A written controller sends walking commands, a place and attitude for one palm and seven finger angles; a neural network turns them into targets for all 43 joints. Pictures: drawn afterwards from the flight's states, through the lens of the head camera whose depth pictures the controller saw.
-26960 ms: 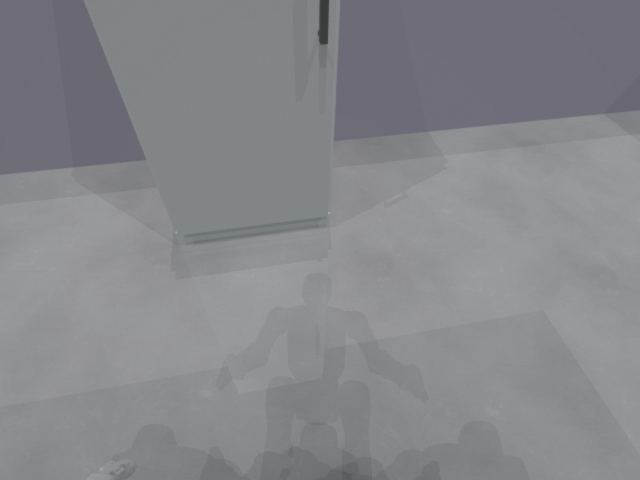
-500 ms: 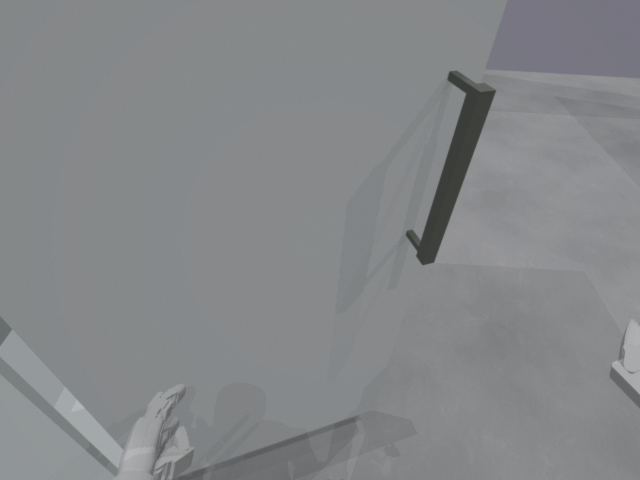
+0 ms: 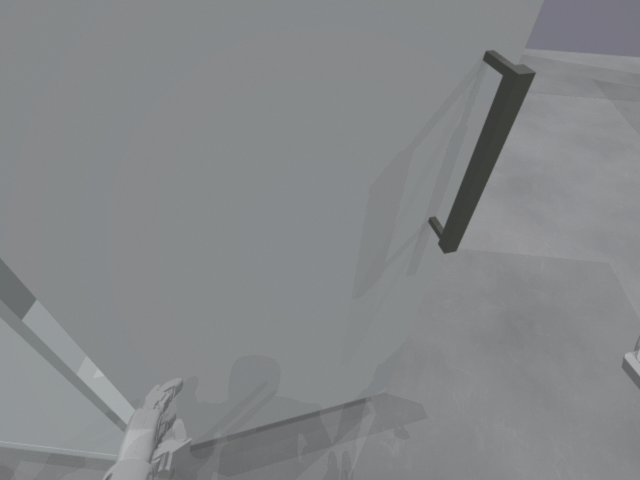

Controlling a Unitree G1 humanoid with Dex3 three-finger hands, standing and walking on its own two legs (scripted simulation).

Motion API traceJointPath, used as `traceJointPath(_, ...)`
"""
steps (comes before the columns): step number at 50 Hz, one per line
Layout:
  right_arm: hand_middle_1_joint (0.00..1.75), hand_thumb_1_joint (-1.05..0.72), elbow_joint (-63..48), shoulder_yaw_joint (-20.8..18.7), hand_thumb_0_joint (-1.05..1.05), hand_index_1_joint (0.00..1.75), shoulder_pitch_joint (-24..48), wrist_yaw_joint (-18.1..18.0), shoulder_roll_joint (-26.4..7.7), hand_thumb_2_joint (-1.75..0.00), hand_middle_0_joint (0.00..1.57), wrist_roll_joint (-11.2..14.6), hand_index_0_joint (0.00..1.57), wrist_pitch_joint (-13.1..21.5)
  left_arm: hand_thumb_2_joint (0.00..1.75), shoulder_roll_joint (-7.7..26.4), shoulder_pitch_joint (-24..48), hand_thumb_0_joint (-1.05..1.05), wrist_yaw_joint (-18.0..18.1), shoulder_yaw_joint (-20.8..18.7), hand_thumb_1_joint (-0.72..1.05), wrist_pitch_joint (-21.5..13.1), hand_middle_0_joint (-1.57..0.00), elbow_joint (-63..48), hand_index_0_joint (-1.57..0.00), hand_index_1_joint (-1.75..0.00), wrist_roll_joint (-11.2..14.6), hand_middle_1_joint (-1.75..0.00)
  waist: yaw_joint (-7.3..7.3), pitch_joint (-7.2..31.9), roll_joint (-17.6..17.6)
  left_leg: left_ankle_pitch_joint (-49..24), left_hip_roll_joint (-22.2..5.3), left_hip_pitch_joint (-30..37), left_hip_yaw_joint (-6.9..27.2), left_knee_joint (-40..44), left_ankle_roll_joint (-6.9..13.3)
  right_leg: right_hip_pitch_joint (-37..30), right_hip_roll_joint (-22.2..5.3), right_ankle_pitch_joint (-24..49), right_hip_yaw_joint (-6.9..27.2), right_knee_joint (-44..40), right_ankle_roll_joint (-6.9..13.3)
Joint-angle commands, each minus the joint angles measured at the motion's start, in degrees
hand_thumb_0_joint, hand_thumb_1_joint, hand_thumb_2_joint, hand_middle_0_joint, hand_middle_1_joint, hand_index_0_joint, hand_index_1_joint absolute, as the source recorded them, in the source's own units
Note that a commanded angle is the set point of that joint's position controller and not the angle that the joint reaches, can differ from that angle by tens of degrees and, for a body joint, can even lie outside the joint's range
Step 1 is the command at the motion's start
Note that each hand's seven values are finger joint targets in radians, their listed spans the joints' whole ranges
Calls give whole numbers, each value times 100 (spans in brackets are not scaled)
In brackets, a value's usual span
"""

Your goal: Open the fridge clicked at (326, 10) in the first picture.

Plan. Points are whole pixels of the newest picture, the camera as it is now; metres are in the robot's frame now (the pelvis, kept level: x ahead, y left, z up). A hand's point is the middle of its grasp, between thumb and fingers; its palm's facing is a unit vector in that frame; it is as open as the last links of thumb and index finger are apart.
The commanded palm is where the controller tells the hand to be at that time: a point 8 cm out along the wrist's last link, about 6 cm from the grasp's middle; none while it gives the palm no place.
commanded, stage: step back with the hand held close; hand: right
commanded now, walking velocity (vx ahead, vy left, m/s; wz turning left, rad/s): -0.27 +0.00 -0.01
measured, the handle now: (467, 166) +0.45 -0.18 +0.18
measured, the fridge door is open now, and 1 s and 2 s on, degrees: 69 69 69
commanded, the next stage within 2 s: stop stepping back and stand still in 1.28 s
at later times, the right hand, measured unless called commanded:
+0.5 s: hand out of the picture +0.13 -0.28 +0.16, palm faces +0.47 +0.78 -0.41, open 7.4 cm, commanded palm +0.07 -0.32 +0.18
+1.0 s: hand out of the picture +0.08 -0.29 +0.17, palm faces +0.47 +0.76 -0.45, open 7.4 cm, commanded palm +0.00 -0.33 +0.18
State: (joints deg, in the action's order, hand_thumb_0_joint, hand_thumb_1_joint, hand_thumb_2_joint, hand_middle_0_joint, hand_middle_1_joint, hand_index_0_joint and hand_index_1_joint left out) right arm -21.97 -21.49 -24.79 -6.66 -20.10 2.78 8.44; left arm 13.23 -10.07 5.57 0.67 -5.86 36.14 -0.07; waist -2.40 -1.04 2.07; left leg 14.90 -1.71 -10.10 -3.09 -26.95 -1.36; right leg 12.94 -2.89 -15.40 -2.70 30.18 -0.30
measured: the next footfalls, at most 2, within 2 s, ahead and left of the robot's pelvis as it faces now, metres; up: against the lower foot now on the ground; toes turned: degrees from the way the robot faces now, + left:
left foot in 1.12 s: -0.20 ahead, +0.05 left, +0.00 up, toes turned +1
right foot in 1.28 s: -0.05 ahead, -0.11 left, +0.00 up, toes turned +1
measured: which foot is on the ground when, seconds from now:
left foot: down 0.00-0.92, up 0.94-1.00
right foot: down 0.00-1.00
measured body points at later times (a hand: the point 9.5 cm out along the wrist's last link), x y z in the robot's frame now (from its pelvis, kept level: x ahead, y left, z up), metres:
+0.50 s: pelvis -0.07 -0.01 -0.01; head -0.05 -0.03 +0.43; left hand +0.10 +0.21 -0.09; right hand +0.10 -0.32 +0.18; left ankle -0.01 +0.13 -0.74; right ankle +0.01 -0.12 -0.74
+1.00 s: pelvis -0.12 -0.02 -0.02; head -0.09 -0.05 +0.43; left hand +0.06 +0.21 -0.09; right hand +0.05 -0.33 +0.20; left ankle -0.08 +0.13 -0.71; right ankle +0.01 -0.12 -0.74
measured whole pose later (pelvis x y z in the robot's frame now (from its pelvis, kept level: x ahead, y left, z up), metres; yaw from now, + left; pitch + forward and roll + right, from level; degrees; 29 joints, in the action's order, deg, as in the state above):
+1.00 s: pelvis -0.12 -0.02 -0.02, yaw -4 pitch -1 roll +5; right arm -30.5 -26.8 -25.8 -7.7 -25.6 0.6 18.2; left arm 10.8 -11.9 4.8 -1.0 -9.0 35.0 -0.5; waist 1.0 -4.7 0.4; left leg 20.8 4.4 -24.5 1.2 -50.2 -1.7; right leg 28.7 -2.7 -6.7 1.3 37.0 2.7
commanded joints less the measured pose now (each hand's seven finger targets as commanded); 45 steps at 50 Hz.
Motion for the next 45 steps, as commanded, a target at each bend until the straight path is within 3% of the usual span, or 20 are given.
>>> traceJointPath(1, 30, -90, -1409, -821, 0, 30, -215, -149, -1227, -90, 20, 14, 20, 474, 90, 522, 502, 0, 11, -246, 90, -45, -20, -1179, -20, -30, 37, -30, 55, 904, -112, -2266, -544, 125, 448, 92, 118, -222, -253, 1854, 201, -311, 281)
traceJointPath(4, 30, -90, -1718, -1012, 0, 30, -388, -205, -1375, -90, 20, 28, 20, 540, 90, 529, 534, 0, 35, -247, 90, 23, -20, -1315, -20, -30, 51, -30, 29, 1014, 164, -2049, -377, 257, 344, -137, 70, -14, -406, 2037, 389, -488, 334)
traceJointPath(8, 30, -90, -1937, -1103, 0, 30, -466, -243, -1416, -90, 20, 36, 20, 617, 90, 553, 479, 0, 56, -242, 90, -19, -20, -1393, -20, -30, 54, -30, 34, 944, 533, -1542, -191, 424, 255, -450, 22, 553, -562, 1495, 590, -772, 410)
traceJointPath(12, 30, -90, -1835, -1136, 0, 30, -452, -254, -1332, -90, 20, 0, 20, 703, 90, 624, 353, 0, 58, -276, 90, -180, -20, -1375, -20, -30, 57, -30, 53, 767, 745, -1101, -86, 691, 230, -789, 13, 1449, -685, 100, 735, -1009, 526)
traceJointPath(16, 30, -90, -1739, -1021, 0, 30, -130, -246, -1209, -90, 20, -66, 20, 782, 90, 665, 234, 0, 28, -278, 90, -325, -20, -1327, -20, -30, 100, -30, 131, 425, 509, -517, -74, 717, 371, -860, 28, 2332, -649, -1756, 790, -1040, 579)
traceJointPath(21, 30, -90, -1888, -952, 0, 30, 116, -269, -1259, -90, 20, -104, 20, 919, 90, 616, 140, 0, 10, -275, 90, -474, -20, -1188, -20, -30, 39, -30, 189, 317, -138, 713, -377, -412, 913, 89, 212, 1764, -230, -1952, 649, -349, 420)
traceJointPath(22, 30, -90, -1967, -1044, 0, 30, 181, -290, -1392, -90, 20, -109, 20, 928, 90, 633, 134, 0, 24, -289, 90, -490, -20, -1146, -20, -30, 14, -30, 188, 343, -189, 731, -451, -583, 995, 234, 267, 1526, -181, -1726, 635, -239, 390)
traceJointPath(24, 30, -90, -1931, -922, 0, 30, 288, -315, -1304, -90, 20, -94, 20, 941, 90, 557, 151, 0, 9, -225, 90, -519, -20, -1074, -20, -30, -7, -30, 217, 297, -199, 900, -516, -933, 1001, 361, 304, 1254, -122, -1509, 610, -171, 326)
traceJointPath(27, 30, -90, -1867, -1086, 0, 30, 167, -353, -1395, -90, 20, -122, 20, 994, 90, 624, 188, 0, 38, -262, 90, -570, -20, -1082, -20, -30, -15, -30, 170, 388, 331, 717, -237, -480, 702, -27, 179, 1552, -325, -1637, 885, -705, 417)
traceJointPath(29, 30, -90, -1813, -1057, 0, 30, 125, -326, -1275, -90, 20, -143, 20, 1030, 90, 648, 214, 0, 23, -264, 90, -599, -20, -1161, -20, -30, 35, -30, 154, 402, 636, 612, 30, 167, 494, -598, 73, 2217, -572, -2230, 1112, -1154, 532)
traceJointPath(31, 30, -90, -1654, -1189, 0, 30, -94, -299, -1306, -90, 20, -168, 20, 1077, 90, 674, 200, 0, 1, -317, 90, -617, -20, -1212, -20, -30, 74, -30, 129, 397, 696, 344, 157, 596, 481, -924, 56, 2709, -685, -2500, 1190, -1198, 627)
traceJointPath(32, 30, -90, -1673, -1259, 0, 30, -203, -279, -1387, -90, 20, -170, 20, 1097, 90, 674, 215, 0, -3, -336, 90, -630, -20, -1245, -20, -30, 70, -30, 127, 472, 663, -88, 146, 644, 541, -920, 73, 2646, -616, -2183, 1163, -1062, 627)
traceJointPath(34, 30, -90, -1782, -1266, 0, 30, -217, -226, -1414, -90, 20, -146, 20, 1157, 90, 635, 192, 0, -35, -325, 90, -638, -20, -1237, -20, -30, 54, -30, 159, 472, 247, -82, -1, 395, 932, -603, 144, 2583, -429, -2137, 961, -685, 559)
traceJointPath(35, 30, -90, -1780, -1294, 0, 30, -181, -214, -1419, -90, 20, -173, 20, 1193, 90, 671, 166, 0, -49, -343, 90, -632, -20, -1221, -20, -30, 32, -30, 172, 273, 306, 536, -49, 292, 1149, -492, 179, 2895, -398, -2647, 925, -623, 586)
traceJointPath(36, 30, -90, -1769, -1276, 0, 30, -169, -213, -1400, -90, 20, -180, 20, 1202, 90, 653, 106, 0, -68, -366, 90, -616, -20, -1208, -20, -30, 19, -30, 180, 137, 105, 949, -192, -9, 1379, -206, 277, 2883, -265, -2617, 809, -310, 522)
traceJointPath(39, 30, -90, -1897, -1120, 0, 30, 11, -259, -1462, -90, 20, -86, 20, 1194, 90, 499, 13, 0, -126, -326, 90, -568, -20, -982, -20, -30, -14, -30, 236, 478, -816, 478, -898, -1223, 1879, 518, 613, 1247, 112, -1149, 489, 728, 213)
traceJointPath(41, 30, -90, -1996, -1075, 0, 30, 124, -327, -1502, -90, 20, -80, 20, 1197, 90, 499, 10, 0, -140, -336, 90, -511, -20, -883, -20, -30, -17, -30, 265, 630, -847, 433, -1097, -1582, 1830, 682, 684, 660, 186, -909, 428, 1019, 171)
traceJointPath(43, 30, -90, -2084, -1137, 0, 30, 45, -364, -1550, -90, 20, -79, 20, 1187, 90, 543, 68, 0, -99, -331, 90, -469, -20, -926, -20, -30, -19, -30, 280, 639, -416, 276, -667, -1479, 1343, 211, 470, 670, -21, -767, 771, 231, 277)
traceJointPath(44, 30, -90, -2172, -1160, 0, 30, 39, -351, -1531, -90, 20, -80, 20, 1208, 90, 609, 172, 0, -64, -343, 90, -477, -20, -1024, -20, -30, -2, -30, 271, 588, 112, 527, -239, -1246, 1073, -276, 270, 1074, -287, -1161, 1120, -416, 415)
traceJointPath(45, 30, -90, -2215, -1257, 0, 30, 73, -332, -1493, -90, 20, -119, 20, 1253, 90, 720, 298, 0, -20, -371, 90, -526, -20, -1097, -20, -30, -1, -30, 250, 546, 1009, 618, 250, -371, 682, -1335, 72, 2144, -871, -2297, 1741, -1395, 676)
